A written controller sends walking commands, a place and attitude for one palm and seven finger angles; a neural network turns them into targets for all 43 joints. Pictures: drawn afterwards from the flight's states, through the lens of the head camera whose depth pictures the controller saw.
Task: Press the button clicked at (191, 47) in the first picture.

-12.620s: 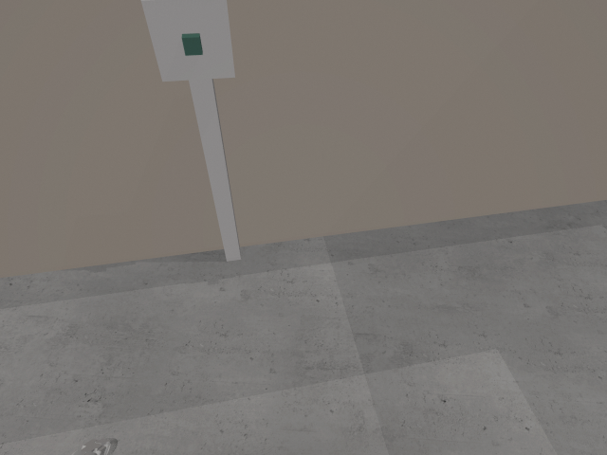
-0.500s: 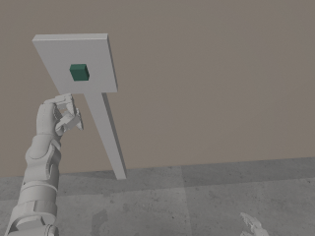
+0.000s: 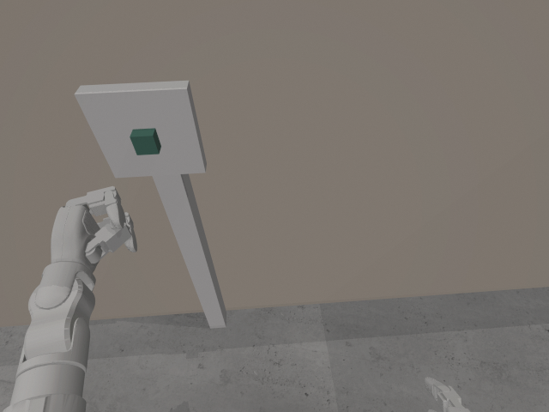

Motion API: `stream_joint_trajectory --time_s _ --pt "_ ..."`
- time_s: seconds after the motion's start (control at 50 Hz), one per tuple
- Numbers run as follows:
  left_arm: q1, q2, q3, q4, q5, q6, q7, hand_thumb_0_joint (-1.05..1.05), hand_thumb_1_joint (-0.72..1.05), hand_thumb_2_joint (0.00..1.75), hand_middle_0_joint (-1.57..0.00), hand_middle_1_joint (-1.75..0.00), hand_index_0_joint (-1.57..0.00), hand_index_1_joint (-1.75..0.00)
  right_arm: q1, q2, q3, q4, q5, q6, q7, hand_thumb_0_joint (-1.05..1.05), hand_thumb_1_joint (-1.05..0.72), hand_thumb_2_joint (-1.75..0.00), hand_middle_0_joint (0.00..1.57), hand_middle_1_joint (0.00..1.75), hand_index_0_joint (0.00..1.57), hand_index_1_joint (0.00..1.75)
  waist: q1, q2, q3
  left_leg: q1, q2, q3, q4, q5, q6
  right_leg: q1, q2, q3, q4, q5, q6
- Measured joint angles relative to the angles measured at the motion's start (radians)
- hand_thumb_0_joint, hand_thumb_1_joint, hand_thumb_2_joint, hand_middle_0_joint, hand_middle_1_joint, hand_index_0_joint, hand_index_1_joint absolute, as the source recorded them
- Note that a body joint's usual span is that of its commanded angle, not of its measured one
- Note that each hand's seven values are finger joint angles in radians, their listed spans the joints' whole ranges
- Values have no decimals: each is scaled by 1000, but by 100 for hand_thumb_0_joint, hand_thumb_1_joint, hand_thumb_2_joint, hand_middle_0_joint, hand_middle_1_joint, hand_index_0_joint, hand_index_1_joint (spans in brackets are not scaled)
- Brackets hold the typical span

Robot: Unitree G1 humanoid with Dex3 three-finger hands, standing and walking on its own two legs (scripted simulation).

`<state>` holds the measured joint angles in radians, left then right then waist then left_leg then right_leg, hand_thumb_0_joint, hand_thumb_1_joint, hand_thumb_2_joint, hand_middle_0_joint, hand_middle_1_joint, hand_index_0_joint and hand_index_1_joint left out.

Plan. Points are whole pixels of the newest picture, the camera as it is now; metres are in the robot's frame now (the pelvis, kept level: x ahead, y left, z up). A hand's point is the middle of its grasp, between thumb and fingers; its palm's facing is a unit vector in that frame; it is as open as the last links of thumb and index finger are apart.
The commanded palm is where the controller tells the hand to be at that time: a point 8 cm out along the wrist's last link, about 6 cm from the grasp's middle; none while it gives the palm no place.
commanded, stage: draw the hand back to the body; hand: left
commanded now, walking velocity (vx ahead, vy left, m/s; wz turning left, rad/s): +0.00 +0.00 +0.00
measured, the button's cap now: (146, 140) +0.53 +0.26 +0.13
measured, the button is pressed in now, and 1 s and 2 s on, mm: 0 0 0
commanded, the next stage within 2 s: step back with the hand held close in 1.10 s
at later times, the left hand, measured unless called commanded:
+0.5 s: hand (81, 278) +0.24 +0.23 +0.15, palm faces +0.38 -0.88 -0.29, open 3.1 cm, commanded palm +0.18 +0.27 +0.17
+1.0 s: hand (32, 314) +0.18 +0.25 +0.17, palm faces +0.43 -0.82 -0.38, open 3.1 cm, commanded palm +0.13 +0.29 +0.19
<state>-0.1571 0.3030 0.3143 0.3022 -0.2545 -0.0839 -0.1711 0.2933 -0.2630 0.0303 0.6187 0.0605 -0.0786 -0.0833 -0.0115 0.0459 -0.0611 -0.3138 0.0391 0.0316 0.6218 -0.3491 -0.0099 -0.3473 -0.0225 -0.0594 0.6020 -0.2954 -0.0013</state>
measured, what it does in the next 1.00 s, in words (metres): stands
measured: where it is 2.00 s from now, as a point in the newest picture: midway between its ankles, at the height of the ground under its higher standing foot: outside the picture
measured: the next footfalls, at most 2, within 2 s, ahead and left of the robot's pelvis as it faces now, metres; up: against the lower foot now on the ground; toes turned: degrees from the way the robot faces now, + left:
none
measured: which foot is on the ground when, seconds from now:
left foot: down 0.00-1.00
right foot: down 0.00-1.00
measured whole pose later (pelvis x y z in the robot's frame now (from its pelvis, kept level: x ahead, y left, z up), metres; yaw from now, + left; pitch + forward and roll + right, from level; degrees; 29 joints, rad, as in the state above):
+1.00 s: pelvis +0.01 +0.01 +0.02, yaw +0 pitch -5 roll -1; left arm 0.53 0.31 0.27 -0.48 -0.04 -0.09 0.11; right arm 0.20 -0.22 0.02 0.63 -0.01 -0.13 -0.08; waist 0.07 0.06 0.02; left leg -0.06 0.03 0.03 0.43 -0.28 0.00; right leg -0.08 -0.02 -0.06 0.39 -0.22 0.01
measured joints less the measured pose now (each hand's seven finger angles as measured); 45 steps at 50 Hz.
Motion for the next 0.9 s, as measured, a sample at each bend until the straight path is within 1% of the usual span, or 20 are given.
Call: stream_joint_trajectory --time_s 0.14,0.16,0.2,0.24,0.3,0.38,0.48,0.66,0.84,0.9 --pt "103 -13 -11 -143 -16 59 -9 2 90 90 -130 -150 -130 -150 -36 0 2 -2 4 -45 -13 1 -91 -90 20 30 20 30 20 4 4 50 -2 -5 -33 18 -4 48 -1 -6 -24 10 -4" --pt "122 -9 -21 -170 13 61 16 2 90 90 -130 -150 -130 -150 -46 2 2 -1 -2 -52 -14 1 -91 -90 20 30 20 30 22 5 9 62 -2 -5 -40 21 -4 60 -1 -6 -30 12 -4" --pt "167 2 -48 -225 71 49 91 2 90 90 -130 -150 -130 -150 -70 7 1 3 -14 -62 -15 1 -91 -90 20 30 20 30 25 5 24 90 -2 -5 -66 33 -5 88 1 -6 -55 23 -5" --pt "211 5 -67 -274 111 34 155 2 90 90 -130 -150 -130 -150 -88 12 1 5 -23 -66 -13 1 -91 -90 20 30 20 30 31 5 38 118 -2 -5 -97 48 -6 116 3 -7 -85 38 -5" --pt "265 -3 -88 -334 151 19 216 2 90 90 -130 -150 -130 -150 -106 15 1 6 -33 -65 -12 1 -91 -90 20 30 21 30 44 6 58 156 -3 -5 -138 68 -5 154 3 -8 -125 57 -6" --pt "325 -13 -102 -399 179 7 255 2 90 90 -130 -150 -130 -150 -118 20 2 14 -45 -55 -8 1 -91 -90 20 30 21 30 58 8 76 199 -6 -5 -181 86 -4 196 2 -9 -166 72 -4" --pt "401 -13 -98 -480 192 3 271 2 90 90 -130 -150 -131 -150 -119 33 5 21 -55 -40 -2 1 -91 -89 20 30 21 30 64 11 85 238 -7 -3 -212 94 -3 235 2 -8 -198 81 -2" --pt "555 -7 -76 -638 201 3 271 1 90 90 -130 -150 -131 -150 -101 43 0 20 -68 -29 12 1 -90 -89 20 30 21 30 65 21 81 267 -9 3 -223 85 2 266 2 -2 -218 80 5" --pt "689 8 -44 -769 205 -4 274 1 90 90 -130 -150 -131 -150 -85 44 -9 11 -70 -40 10 1 -90 -89 20 30 21 30 74 21 73 264 -8 7 -205 70 7 269 2 1 -215 75 11" --pt "712 11 -37 -790 208 -7 276 1 89 90 -130 -150 -131 -150 -84 44 -11 9 -70 -47 7 1 -91 -90 20 30 21 30 79 20 72 261 -8 5 -196 65 8 270 2 0 -213 73 12"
